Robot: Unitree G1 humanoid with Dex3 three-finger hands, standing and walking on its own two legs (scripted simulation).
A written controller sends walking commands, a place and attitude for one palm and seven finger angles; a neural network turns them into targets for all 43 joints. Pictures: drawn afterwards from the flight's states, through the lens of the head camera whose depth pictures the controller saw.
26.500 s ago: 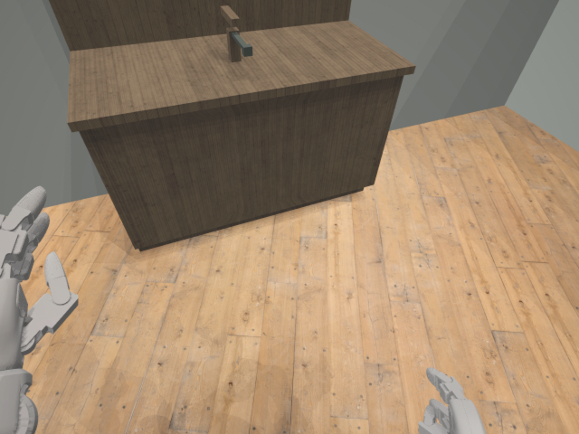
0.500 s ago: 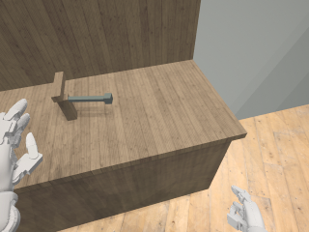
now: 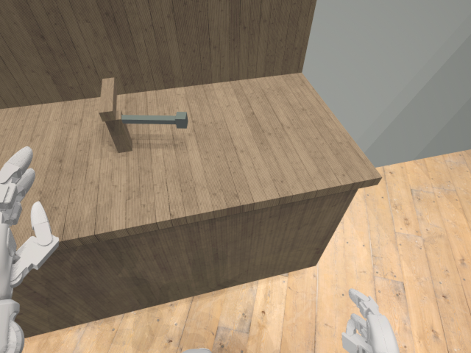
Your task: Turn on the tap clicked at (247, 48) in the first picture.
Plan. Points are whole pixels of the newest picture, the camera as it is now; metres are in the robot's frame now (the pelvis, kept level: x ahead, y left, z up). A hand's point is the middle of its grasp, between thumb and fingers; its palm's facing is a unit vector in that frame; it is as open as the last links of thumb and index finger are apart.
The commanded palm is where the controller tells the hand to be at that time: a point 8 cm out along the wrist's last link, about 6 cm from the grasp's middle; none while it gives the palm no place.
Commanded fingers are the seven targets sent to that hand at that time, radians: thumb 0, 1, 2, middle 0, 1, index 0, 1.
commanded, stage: step back with the hand held close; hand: left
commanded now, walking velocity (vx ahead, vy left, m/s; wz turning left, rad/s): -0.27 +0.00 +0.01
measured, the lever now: (181, 120) +0.60 +0.19 +0.04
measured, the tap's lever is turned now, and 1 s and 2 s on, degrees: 75 75 75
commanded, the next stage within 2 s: stop stepping back and stand still in 0.60 s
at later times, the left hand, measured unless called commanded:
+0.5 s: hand (36, 296) +0.14 +0.23 +0.17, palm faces +0.43 -0.82 -0.38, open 7.4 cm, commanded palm +0.09 +0.26 +0.19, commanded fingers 0.00 0.90 0.90 -0.20 -0.30 -0.20 -0.30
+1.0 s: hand out of the picture +0.01 +0.21 +0.17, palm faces +0.40 -0.80 -0.45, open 7.4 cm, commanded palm -0.03 +0.25 +0.19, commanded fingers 0.00 0.90 0.90 -0.20 -0.30 -0.20 -0.30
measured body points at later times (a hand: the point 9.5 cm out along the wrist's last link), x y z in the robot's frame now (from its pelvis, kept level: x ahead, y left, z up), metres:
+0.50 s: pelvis -0.07 -0.02 +0.00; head -0.04 -0.02 +0.44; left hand +0.11 +0.27 +0.19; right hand +0.10 -0.23 -0.10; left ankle +0.08 +0.09 -0.72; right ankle -0.08 -0.13 -0.73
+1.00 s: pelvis -0.19 -0.03 +0.00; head -0.17 -0.03 +0.45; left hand -0.01 +0.25 +0.20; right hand -0.02 -0.26 -0.09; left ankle -0.16 +0.11 -0.72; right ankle -0.12 -0.11 -0.73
